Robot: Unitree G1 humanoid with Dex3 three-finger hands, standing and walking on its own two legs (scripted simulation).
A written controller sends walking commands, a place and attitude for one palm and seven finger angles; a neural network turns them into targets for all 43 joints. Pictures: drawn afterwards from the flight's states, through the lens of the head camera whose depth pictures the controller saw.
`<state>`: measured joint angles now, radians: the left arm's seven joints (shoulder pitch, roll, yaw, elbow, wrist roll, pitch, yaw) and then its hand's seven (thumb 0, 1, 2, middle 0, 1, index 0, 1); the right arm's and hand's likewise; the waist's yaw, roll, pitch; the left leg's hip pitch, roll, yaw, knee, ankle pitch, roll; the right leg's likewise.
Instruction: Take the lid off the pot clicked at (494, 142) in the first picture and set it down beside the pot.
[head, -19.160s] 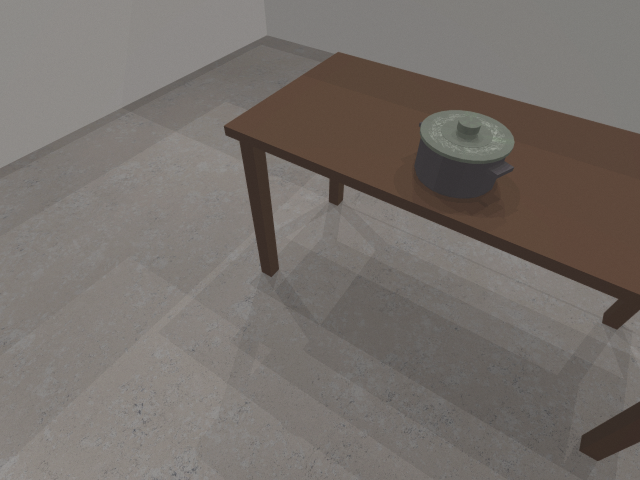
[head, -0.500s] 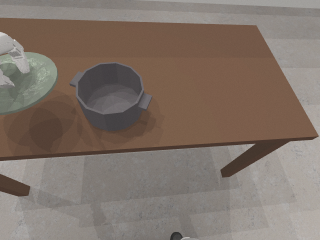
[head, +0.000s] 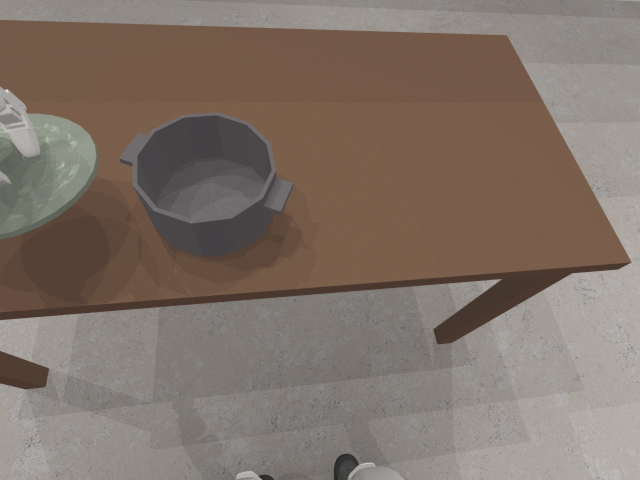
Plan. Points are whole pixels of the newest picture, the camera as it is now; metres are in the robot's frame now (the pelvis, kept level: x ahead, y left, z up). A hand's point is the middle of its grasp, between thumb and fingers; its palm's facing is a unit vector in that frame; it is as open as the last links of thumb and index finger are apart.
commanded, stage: lower the lid onto the table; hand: left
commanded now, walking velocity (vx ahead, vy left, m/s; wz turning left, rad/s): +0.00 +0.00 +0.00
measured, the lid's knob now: out of the picture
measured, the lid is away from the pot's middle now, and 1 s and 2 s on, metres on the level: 0.23 0.23 0.25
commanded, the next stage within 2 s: open the fingers wide in 1.44 s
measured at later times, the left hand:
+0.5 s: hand (5, 185) +0.46 +0.33 +0.05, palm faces -0.50 -0.12 -0.86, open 7.3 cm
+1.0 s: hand (17, 193) +0.48 +0.34 +0.02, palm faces -0.52 -0.12 -0.85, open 7.3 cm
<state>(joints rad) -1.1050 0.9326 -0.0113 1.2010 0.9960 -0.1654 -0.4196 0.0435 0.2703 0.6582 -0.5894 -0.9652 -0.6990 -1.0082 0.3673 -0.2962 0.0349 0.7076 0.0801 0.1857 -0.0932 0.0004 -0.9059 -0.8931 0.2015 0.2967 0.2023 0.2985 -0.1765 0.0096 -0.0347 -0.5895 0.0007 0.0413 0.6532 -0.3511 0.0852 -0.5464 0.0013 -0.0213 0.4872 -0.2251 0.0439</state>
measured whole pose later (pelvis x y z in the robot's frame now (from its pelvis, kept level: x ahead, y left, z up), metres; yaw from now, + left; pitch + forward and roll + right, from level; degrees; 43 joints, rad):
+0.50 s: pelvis -0.01 +0.00 -0.01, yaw +0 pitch +17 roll -4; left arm -1.04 0.92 -0.02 1.18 0.99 -0.22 -0.39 0.04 0.27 0.66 -0.59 -0.96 -0.70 -1.01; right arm 0.35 -0.29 0.06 0.70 0.09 0.18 -0.13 0.00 -0.91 -0.89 0.20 0.30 0.20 0.30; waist -0.18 0.01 -0.04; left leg -0.66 0.01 0.04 0.74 -0.37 0.08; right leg -0.62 0.01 -0.03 0.57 -0.25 0.04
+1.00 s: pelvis -0.01 +0.01 -0.02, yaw -1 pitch +21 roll -6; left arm -1.06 0.93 0.00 1.21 1.02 -0.24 -0.35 0.04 0.27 0.66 -0.59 -0.96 -0.70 -1.01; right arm 0.37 -0.29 0.06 0.70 0.06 0.21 -0.12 0.00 -0.91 -0.89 0.20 0.30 0.20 0.30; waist -0.21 0.02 -0.05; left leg -0.77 0.01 0.03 0.82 -0.41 0.10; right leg -0.72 0.01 -0.03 0.63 -0.27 0.04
